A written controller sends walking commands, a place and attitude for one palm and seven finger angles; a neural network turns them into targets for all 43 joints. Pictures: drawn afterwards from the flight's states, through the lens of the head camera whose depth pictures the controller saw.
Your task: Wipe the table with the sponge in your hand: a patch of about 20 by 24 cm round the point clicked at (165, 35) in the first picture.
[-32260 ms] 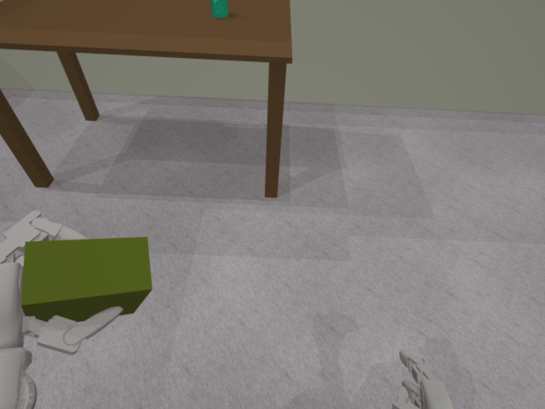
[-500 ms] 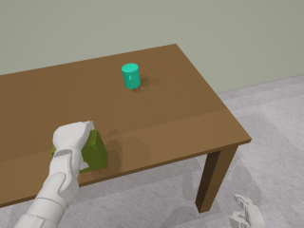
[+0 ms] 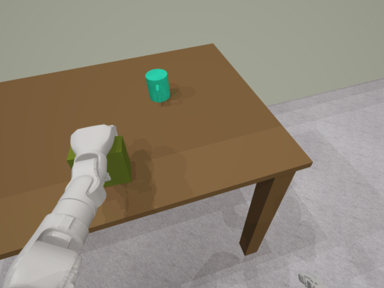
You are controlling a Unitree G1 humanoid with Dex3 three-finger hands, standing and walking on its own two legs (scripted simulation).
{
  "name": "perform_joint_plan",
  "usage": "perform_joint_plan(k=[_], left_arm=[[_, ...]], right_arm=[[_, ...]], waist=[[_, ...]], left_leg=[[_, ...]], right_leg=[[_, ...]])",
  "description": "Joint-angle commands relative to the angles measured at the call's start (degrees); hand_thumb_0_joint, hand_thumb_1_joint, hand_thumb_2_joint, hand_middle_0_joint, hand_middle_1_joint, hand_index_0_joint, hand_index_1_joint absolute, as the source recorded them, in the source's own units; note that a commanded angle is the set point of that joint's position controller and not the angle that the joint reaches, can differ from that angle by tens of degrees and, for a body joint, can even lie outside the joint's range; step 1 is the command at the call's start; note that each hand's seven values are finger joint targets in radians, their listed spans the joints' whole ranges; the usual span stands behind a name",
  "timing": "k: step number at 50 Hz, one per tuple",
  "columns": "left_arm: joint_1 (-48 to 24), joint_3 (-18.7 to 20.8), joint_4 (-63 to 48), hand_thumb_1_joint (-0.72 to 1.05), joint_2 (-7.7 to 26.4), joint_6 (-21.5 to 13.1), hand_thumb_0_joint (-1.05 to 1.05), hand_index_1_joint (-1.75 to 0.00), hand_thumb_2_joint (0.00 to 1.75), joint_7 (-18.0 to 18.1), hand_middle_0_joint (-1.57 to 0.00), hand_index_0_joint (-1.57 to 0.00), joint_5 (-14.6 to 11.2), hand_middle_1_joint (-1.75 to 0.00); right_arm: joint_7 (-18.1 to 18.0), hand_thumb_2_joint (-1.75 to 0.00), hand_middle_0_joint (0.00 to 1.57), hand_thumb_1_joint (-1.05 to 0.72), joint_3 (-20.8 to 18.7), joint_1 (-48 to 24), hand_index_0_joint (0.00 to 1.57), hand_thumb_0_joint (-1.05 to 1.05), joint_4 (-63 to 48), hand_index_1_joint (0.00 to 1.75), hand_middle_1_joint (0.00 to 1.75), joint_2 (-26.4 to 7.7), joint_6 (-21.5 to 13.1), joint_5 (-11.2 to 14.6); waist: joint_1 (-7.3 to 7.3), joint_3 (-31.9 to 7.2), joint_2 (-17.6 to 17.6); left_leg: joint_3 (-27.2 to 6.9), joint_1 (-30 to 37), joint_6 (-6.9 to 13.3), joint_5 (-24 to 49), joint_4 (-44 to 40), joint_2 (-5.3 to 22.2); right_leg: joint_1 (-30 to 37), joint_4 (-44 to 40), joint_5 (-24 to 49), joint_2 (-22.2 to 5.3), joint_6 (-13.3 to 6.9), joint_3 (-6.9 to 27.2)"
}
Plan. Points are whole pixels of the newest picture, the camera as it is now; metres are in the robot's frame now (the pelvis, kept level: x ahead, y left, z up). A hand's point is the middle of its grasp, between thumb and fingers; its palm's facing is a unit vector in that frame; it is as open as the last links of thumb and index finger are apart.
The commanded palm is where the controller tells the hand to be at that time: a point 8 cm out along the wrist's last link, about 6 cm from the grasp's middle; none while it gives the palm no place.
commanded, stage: wipe forward along the middle lane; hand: left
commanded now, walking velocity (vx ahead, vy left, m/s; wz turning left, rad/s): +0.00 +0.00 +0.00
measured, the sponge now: (104, 167) +0.38 +0.25 +0.02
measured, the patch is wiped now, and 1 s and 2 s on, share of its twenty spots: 1.00 1.00 1.00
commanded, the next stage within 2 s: slide back across to the first lane in 0.90 s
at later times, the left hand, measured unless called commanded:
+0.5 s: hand (101, 138) +0.44 +0.27 +0.06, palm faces -0.11 +0.00 -0.99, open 10.1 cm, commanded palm +0.43 +0.26 +0.11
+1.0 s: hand (100, 129) +0.48 +0.28 +0.06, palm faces -0.11 +0.00 -0.99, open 10.1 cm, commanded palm +0.47 +0.28 +0.10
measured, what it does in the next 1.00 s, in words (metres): stands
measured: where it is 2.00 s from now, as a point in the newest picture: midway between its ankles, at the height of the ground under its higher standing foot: outside the picture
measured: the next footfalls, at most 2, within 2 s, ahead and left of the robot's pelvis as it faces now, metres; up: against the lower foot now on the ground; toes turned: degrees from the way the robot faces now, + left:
none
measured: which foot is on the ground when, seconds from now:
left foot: down 0.00-1.00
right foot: down 0.00-1.00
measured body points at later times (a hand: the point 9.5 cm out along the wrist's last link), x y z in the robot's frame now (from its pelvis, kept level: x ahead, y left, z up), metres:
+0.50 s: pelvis +0.01 +0.00 +0.00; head +0.05 -0.01 +0.45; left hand +0.45 +0.26 +0.11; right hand +0.07 -0.27 -0.14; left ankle +0.05 +0.14 -0.73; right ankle -0.03 -0.11 -0.73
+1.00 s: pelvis +0.01 +0.01 -0.01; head +0.07 +0.01 +0.44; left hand +0.48 +0.28 +0.11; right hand +0.06 -0.26 -0.14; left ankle +0.05 +0.14 -0.73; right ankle -0.03 -0.11 -0.73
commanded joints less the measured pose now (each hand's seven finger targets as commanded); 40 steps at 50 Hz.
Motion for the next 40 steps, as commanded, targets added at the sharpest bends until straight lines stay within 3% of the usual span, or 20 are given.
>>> perform_joint_plan(k=[1, 2, 4, 7, 8, 10, 12, 18, 22, 23, 25, 28, 29, 30, 32, 34, 35, 38, 40], left_arm=[[-21.9, 3.8, -1.5, 0.1, 11.9, -0.5, 0.0, -1.6, 1.3, 2.2, -1.2, -1.2, 1.5, -1.6], [-22.2, 5.6, -0.7, 0.1, 13.8, -0.7, 0.0, -1.6, 1.3, 2.3, -1.2, -1.2, 1.7, -1.6], [-25.4, 2.7, 1.2, 0.1, 11.1, -1.3, 0.0, -1.6, 1.3, 2.5, -1.2, -1.2, 2.1, -1.6], [-24.8, 5.7, 2.6, 0.1, 14.0, -2.0, 0.0, -1.6, 1.3, 2.8, -1.2, -1.2, 2.0, -1.6], [-26.1, 5.2, 3.7, 0.1, 14.0, -2.3, 0.0, -1.6, 1.3, 3.0, -1.2, -1.2, 2.2, -1.6], [-26.5, 4.8, 5.2, 0.1, 13.5, -2.5, 0.0, -1.6, 1.3, 3.3, -1.2, -1.2, 2.1, -1.6], [-28.2, 6.7, 6.5, 0.1, 16.0, -2.7, 0.0, -1.6, 1.3, 3.5, -1.2, -1.2, 2.2, -1.6], [-30.0, 7.6, 9.6, 0.1, 18.7, -3.3, 0.0, -1.6, 1.3, 3.5, -1.2, -1.2, 2.8, -1.6], [-31.5, 7.4, 9.7, 0.1, 18.7, -3.8, 0.0, -1.6, 1.3, 3.1, -1.2, -1.2, 3.3, -1.6], [-32.5, 6.1, 10.0, 0.1, 17.7, -3.9, 0.0, -1.6, 1.3, 3.1, -1.2, -1.2, 3.5, -1.6], [-32.2, 5.8, 11.0, 0.1, 16.8, -4.0, 0.0, -1.6, 1.3, 3.2, -1.2, -1.2, 3.6, -1.6], [-32.9, 8.2, 12.0, 0.1, 20.0, -4.4, 0.0, -1.6, 1.3, 3.5, -1.2, -1.2, 3.5, -1.6], [-33.3, 7.1, 12.0, 0.1, 18.7, -4.5, 0.0, -1.6, 1.3, 3.5, -1.2, -1.2, 3.4, -1.6], [-32.9, 8.3, 12.9, 0.1, 20.1, -4.4, 0.0, -1.6, 1.3, 3.6, -1.2, -1.2, 3.8, -1.6], [-34.5, 6.8, 11.7, 0.1, 17.9, -4.5, 0.0, -1.6, 1.3, 3.4, -1.2, -1.2, 3.7, -1.6], [-32.9, 7.9, 13.4, 0.1, 19.4, -4.4, 0.0, -1.6, 1.3, 3.7, -1.2, -1.2, 4.3, -1.6], [-33.7, 6.8, 13.1, 0.1, 18.3, -4.3, 0.0, -1.6, 1.3, 3.7, -1.2, -1.2, 4.1, -1.6], [-36.8, 8.1, 13.7, 0.1, 20.9, -4.3, 0.0, -1.6, 1.3, 4.0, -1.2, -1.2, 4.6, -1.6], [-36.0, 7.6, 15.2, 0.1, 20.1, -3.9, 0.0, -1.6, 1.3, 4.1, -1.2, -1.2, 5.0, -1.6]], right_arm=[[0.0, -0.9, 0.2, -0.9, -2.9, -3.5, 0.2, 0.0, -6.8, 0.3, 0.3, -7.6, -2.0, -0.1], [0.0, -0.9, 0.2, -0.9, -2.8, -3.3, 0.2, 0.0, -6.9, 0.3, 0.3, -7.7, -1.8, -0.1], [0.2, -0.9, 0.2, -0.9, -2.9, -2.1, 0.2, 0.0, -6.3, 0.3, 0.3, -7.6, -1.9, -0.1], [0.4, -0.9, 0.2, -0.9, -3.3, -1.1, 0.2, 0.0, -6.4, 0.3, 0.3, -7.9, -1.6, -0.4], [0.3, -0.9, 0.2, -0.9, -3.4, -0.6, 0.2, 0.0, -5.9, 0.3, 0.3, -8.1, -1.6, -0.3], [0.6, -0.9, 0.2, -0.9, -3.4, 0.3, 0.2, 0.0, -5.6, 0.3, 0.3, -8.1, -1.6, -0.4], [0.7, -0.9, 0.2, -0.9, -3.4, 0.6, 0.2, 0.0, -5.3, 0.3, 0.3, -8.2, -1.5, -0.4], [1.0, -0.9, 0.2, -0.9, -3.7, 3.0, 0.2, 0.0, -4.4, 0.3, 0.3, -8.8, -1.4, -0.5], [1.4, -0.9, 0.2, -0.9, -3.8, 3.9, 0.2, 0.0, -4.4, 0.3, 0.3, -8.8, -1.2, -0.5], [1.5, -0.9, 0.2, -0.9, -3.8, 4.4, 0.2, 0.0, -4.2, 0.3, 0.3, -8.9, -1.3, -0.5], [1.7, -0.9, 0.2, -0.9, -4.0, 4.9, 0.2, 0.0, -3.8, 0.3, 0.3, -8.9, -1.3, -0.7], [1.6, -0.9, 0.2, -0.9, -4.1, 5.7, 0.2, 0.0, -3.6, 0.3, 0.3, -9.3, -1.1, -0.7], [1.7, -0.9, 0.2, -0.9, -4.1, 5.8, 0.2, 0.0, -3.6, 0.3, 0.3, -9.2, -1.3, -0.8], [1.8, -0.9, 0.2, -0.9, -4.2, 6.2, 0.2, 0.0, -3.2, 0.3, 0.3, -9.3, -1.2, -0.9], [2.0, -0.9, 0.2, -0.9, -4.3, 6.1, 0.2, 0.0, -3.6, 0.3, 0.3, -8.9, -1.2, -0.9], [2.2, -0.9, 0.2, -0.9, -4.4, 6.8, 0.2, 0.0, -3.3, 0.3, 0.3, -9.3, -0.9, -1.1], [2.3, -0.9, 0.2, -0.9, -4.3, 6.7, 0.2, 0.0, -3.4, 0.3, 0.3, -9.2, -0.8, -1.0], [2.2, -0.9, 0.2, -0.9, -4.2, 7.3, 0.2, 0.0, -3.0, 0.3, 0.3, -9.5, -0.8, -1.1], [2.4, -0.9, 0.2, -0.9, -4.3, 7.9, 0.2, 0.0, -2.8, 0.3, 0.3, -9.4, -0.7, -1.2]], waist=[[-1.93, -11.3, -5.2], [-1.41, -11.8, -5.7], [-2.86, -10.8, -4.7], [-2.07, -13.9, -5.8], [-2.94, -13.5, -6.2], [-3.01, -12.7, -5.0], [-2.88, -13.1, -5.9], [-3.89, -14.6, -5.6], [-4.23, -16.3, -4.5], [-4.94, -15.3, -3.2], [-5.17, -15.0, -4.1], [-5.14, -16.0, -5.1], [-5.46, -16.2, -5.2], [-5.21, -16.3, -5.0], [-5.41, -17.3, -3.5], [-5.17, -17.0, -3.9], [-5.62, -16.8, -3.8], [-6.15, -17.1, -3.4], [-6.11, -16.9, -3.1]], left_leg=[[2.6, 10.0, 4.0, 3.4, -1.9, -3.9], [2.0, 9.4, 3.9, 3.3, -2.5, -3.8], [2.2, 9.6, 4.0, 2.6, -1.9, -3.6], [2.1, 9.2, 4.1, 4.4, -1.6, -3.5], [2.4, 9.0, 4.2, 4.2, -1.0, -3.5], [2.5, 8.3, 4.2, 4.0, -0.9, -3.5], [2.2, 7.9, 4.2, 4.4, -1.2, -3.4], [2.6, 7.4, 4.5, 5.9, -0.1, -3.4], [2.6, 7.6, 4.4, 8.2, 0.4, -3.3], [2.6, 8.0, 4.5, 7.7, 0.6, -3.3], [2.6, 8.2, 4.5, 7.9, 1.0, -3.0], [2.5, 7.4, 4.5, 8.2, 1.2, -3.1], [2.8, 7.3, 4.6, 8.5, 1.4, -3.1], [2.7, 7.3, 4.5, 9.2, 1.6, -3.0], [2.5, 8.3, 4.4, 10.7, 1.7, -2.9], [2.5, 7.8, 4.4, 10.9, 2.2, -3.0], [2.6, 7.5, 4.4, 10.3, 2.1, -3.1], [2.4, 7.2, 4.4, 10.4, 2.5, -2.9], [2.3, 7.1, 4.4, 10.5, 2.8, -2.9]], right_leg=[[-4.2, -6.8, 11.7, 2.7, -1.8, 0.6], [-4.0, -6.8, 10.9, 3.0, -2.0, 0.5], [-6.1, -6.3, 10.1, 2.9, -1.9, 0.2], [-4.3, -6.4, 12.6, 3.1, -1.8, 0.6], [-4.7, -6.1, 12.6, 3.0, -1.6, 0.7], [-5.3, -6.1, 12.7, 3.0, -1.7, 0.5], [-5.1, -6.2, 12.7, 3.1, -1.6, 0.7], [-4.6, -5.9, 15.4, 3.1, -1.3, 1.0], [-4.4, -5.3, 18.6, 3.2, -1.4, 1.0], [-5.9, -5.2, 17.6, 3.3, -1.4, 0.9], [-6.8, -5.2, 17.8, 3.4, -1.5, 0.8], [-6.1, -4.9, 18.3, 3.4, -1.3, 0.9], [-6.2, -4.8, 19.1, 3.4, -1.2, 0.9], [-6.2, -4.6, 19.9, 3.4, -1.3, 0.8], [-6.7, -4.2, 20.8, 3.5, -1.5, 0.5], [-7.0, -3.8, 21.1, 3.6, -1.5, 0.5], [-7.2, -4.0, 20.7, 3.6, -1.4, 0.6], [-7.8, -3.5, 20.5, 3.6, -1.4, 0.6], [-8.8, -3.4, 20.1, 3.7, -1.5, 0.4]])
